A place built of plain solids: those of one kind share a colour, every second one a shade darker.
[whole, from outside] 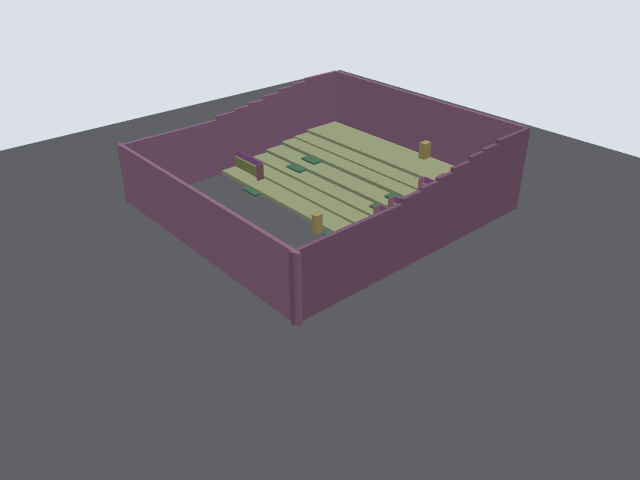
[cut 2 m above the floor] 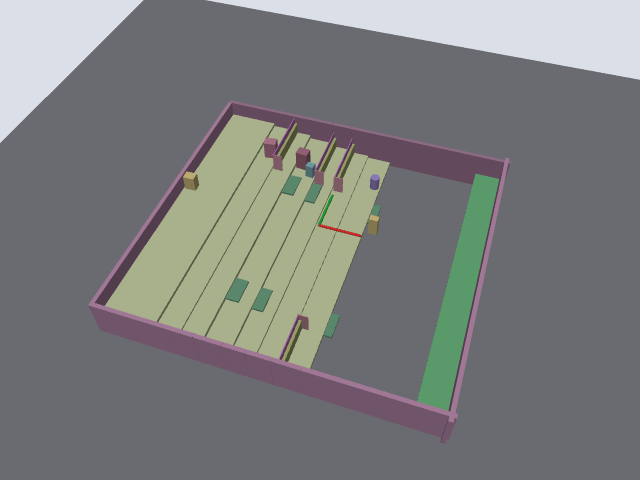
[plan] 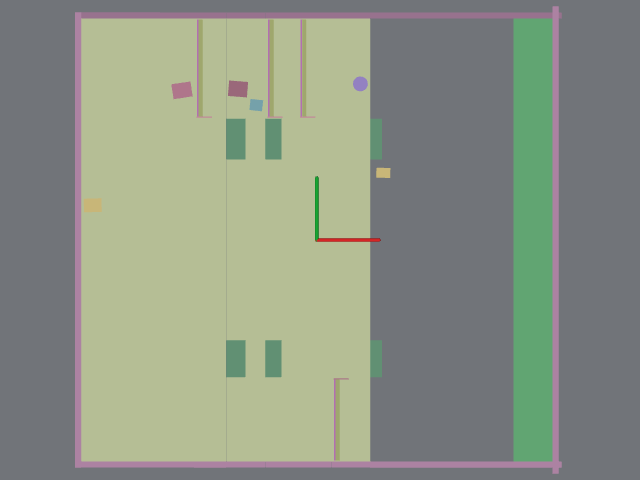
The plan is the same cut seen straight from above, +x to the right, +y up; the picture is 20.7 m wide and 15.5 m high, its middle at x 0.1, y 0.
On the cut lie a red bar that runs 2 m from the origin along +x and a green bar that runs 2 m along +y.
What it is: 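A raked hall of assembly; its floor steps down in tiers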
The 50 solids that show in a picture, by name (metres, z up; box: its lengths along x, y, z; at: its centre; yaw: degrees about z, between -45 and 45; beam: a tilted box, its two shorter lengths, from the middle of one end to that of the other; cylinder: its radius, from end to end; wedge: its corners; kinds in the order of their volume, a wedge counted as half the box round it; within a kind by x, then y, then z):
{
 "floor_1": {"box": [2.54, 14.3, 9.0], "at": [-6.34, 0.0, -3.3]},
 "floor_2": {"box": [1.11, 14.3, 9.0], "at": [-4.52, 0.0, -3.48]},
 "floor_3": {"box": [1.03, 14.3, 9.0], "at": [-3.45, 0.0, -3.58]},
 "floor_4": {"box": [1.26, 14.3, 9.0], "at": [-2.3, 0.0, -3.79]},
 "floor_5": {"box": [1.05, 14.3, 9.0], "at": [-1.15, 0.0, -3.99]},
 "floor_6": {"box": [1.08, 14.3, 9.0], "at": [-0.08, 0.0, -4.13]},
 "floor_7": {"box": [1.26, 14.3, 9.0], "at": [1.09, 0.0, -4.26]},
 "wall_1": {"box": [0.2, 14.7, 12.41], "at": [-7.71, 0.0, -1.6]},
 "wall_2": {"box": [2.74, 0.2, 12.41], "at": [-6.44, -7.25, -1.6]},
 "wall_3": {"box": [2.74, 0.2, 12.41], "at": [-6.44, 7.25, -1.6]},
 "wall_4": {"box": [1.11, 0.2, 12.41], "at": [-4.52, -7.25, -1.77]},
 "wall_5": {"box": [1.11, 0.2, 12.41], "at": [-4.52, 7.25, -1.77]},
 "wall_6": {"box": [1.03, 0.2, 12.41], "at": [-3.45, -7.25, -1.87]},
 "wall_7": {"box": [1.03, 0.2, 12.41], "at": [-3.45, 7.25, -1.87]},
 "wall_8": {"box": [1.26, 0.2, 12.41], "at": [-2.3, -7.25, -2.09]},
 "wall_9": {"box": [1.26, 0.2, 12.41], "at": [-2.3, 7.25, -2.09]},
 "wall_10": {"box": [1.05, 0.2, 12.41], "at": [-1.14, -7.25, -2.29]},
 "wall_11": {"box": [1.05, 0.2, 12.41], "at": [-1.14, 7.25, -2.29]},
 "wall_12": {"box": [1.08, 0.2, 12.41], "at": [-0.08, -7.25, -2.43]},
 "wall_13": {"box": [1.08, 0.2, 12.41], "at": [-0.08, 7.25, -2.43]},
 "wall_14": {"box": [1.26, 0.2, 12.41], "at": [1.09, -7.25, -2.56]},
 "wall_15": {"box": [1.26, 0.2, 12.41], "at": [1.09, 7.25, -2.56]},
 "wall_16": {"box": [6.19, 0.2, 12.41], "at": [4.82, -7.25, -2.79]},
 "wall_17": {"box": [6.19, 0.2, 12.41], "at": [4.82, 7.25, -2.79]},
 "wall_18": {"box": [0.2, 15.1, 12.41], "at": [7.71, 0.0, -2.79]},
 "stage_1": {"box": [1.26, 14.3, 0.88], "at": [6.98, 0.0, 0.39]},
 "seat_1": {"box": [0.14, 3.13, 0.66], "at": [-3.75, 5.55, 1.25]},
 "seat_2": {"box": [0.14, 3.13, 0.66], "at": [-1.46, 5.55, 0.84]},
 "seat_3": {"box": [0.14, 3.13, 0.66], "at": [-0.41, 5.55, 0.7]},
 "seat_4": {"box": [0.14, 2.62, 0.66], "at": [0.67, -5.81, 0.57]},
 "lectern_1": {"box": [0.63, 0.49, 1.08], "at": [-4.36, 4.83, 1.56], "yaw": 8.5},
 "lectern_2": {"box": [0.62, 0.5, 1.06], "at": [-2.55, 4.88, 1.24], "yaw": -4.6},
 "seatback_1": {"box": [0.05, 3.13, 1.01], "at": [-3.85, 5.55, 1.43]},
 "seatback_2": {"box": [0.05, 3.13, 1.01], "at": [-1.56, 5.55, 1.01]},
 "seatback_3": {"box": [0.05, 3.13, 1.01], "at": [-0.5, 5.55, 0.87]},
 "seatback_4": {"box": [0.05, 2.62, 1.01], "at": [0.57, -5.81, 0.74]},
 "tread_1": {"box": [0.63, 1.2, 0.11], "at": [-2.62, -3.83, 0.76]},
 "tread_2": {"box": [0.63, 1.32, 0.11], "at": [-2.62, 3.26, 0.76]},
 "tread_3": {"box": [0.53, 1.2, 0.1], "at": [-1.41, -3.83, 0.56]},
 "tread_4": {"box": [0.53, 1.32, 0.1], "at": [-1.41, 3.26, 0.56]},
 "tread_5": {"box": [0.38, 1.2, 0.17], "at": [1.91, -3.83, 0.03]},
 "tread_6": {"box": [0.38, 1.32, 0.17], "at": [1.91, 3.26, 0.03]},
 "cartonstack_1": {"box": [0.58, 0.44, 0.97], "at": [-7.24, 1.12, 1.68], "yaw": 1.4},
 "cartonstack_2": {"box": [0.45, 0.33, 1.09], "at": [2.15, 2.17, 0.5], "yaw": -1.6},
 "bin_1": {"cylinder": 0.24, "from": [1.41, 5.04, 0.24], "to": [1.41, 5.04, 0.96]},
 "cabinet_1": {"box": [0.41, 0.36, 0.74], "at": [-1.96, 4.35, 1.08], "yaw": -6.1},
 "seatend_1": {"box": [0.5, 0.04, 1.01], "at": [-3.64, 3.97, 1.43]},
 "seatend_2": {"box": [0.5, 0.04, 1.01], "at": [-1.35, 3.97, 1.01]},
 "seatend_3": {"box": [0.5, 0.04, 1.01], "at": [-0.29, 3.97, 0.87]},
 "seatend_4": {"box": [0.5, 0.04, 1.01], "at": [0.78, -4.48, 0.74]}
}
